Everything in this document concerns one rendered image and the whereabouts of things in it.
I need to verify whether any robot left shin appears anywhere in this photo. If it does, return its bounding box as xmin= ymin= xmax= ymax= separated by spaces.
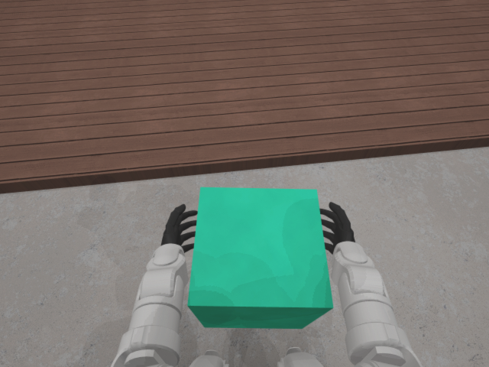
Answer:
xmin=204 ymin=350 xmax=220 ymax=358

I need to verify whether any robot right hand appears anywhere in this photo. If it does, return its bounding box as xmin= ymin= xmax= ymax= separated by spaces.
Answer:
xmin=319 ymin=202 xmax=355 ymax=255

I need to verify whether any robot right shin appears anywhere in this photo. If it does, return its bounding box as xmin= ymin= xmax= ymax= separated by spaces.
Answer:
xmin=286 ymin=347 xmax=301 ymax=355

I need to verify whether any robot shin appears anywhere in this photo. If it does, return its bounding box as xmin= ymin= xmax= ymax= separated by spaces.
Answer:
xmin=286 ymin=347 xmax=301 ymax=355
xmin=204 ymin=350 xmax=220 ymax=358

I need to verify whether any carton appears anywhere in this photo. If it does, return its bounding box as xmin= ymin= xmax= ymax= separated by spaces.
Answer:
xmin=187 ymin=187 xmax=334 ymax=329

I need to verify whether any right robot forearm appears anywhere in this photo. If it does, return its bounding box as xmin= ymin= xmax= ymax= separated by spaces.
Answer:
xmin=331 ymin=242 xmax=423 ymax=367

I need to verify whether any left robot forearm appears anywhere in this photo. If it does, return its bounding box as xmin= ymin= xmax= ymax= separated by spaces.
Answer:
xmin=111 ymin=244 xmax=189 ymax=367

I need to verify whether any robot left hand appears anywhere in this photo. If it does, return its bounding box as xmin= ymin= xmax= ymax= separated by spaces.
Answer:
xmin=161 ymin=204 xmax=198 ymax=253

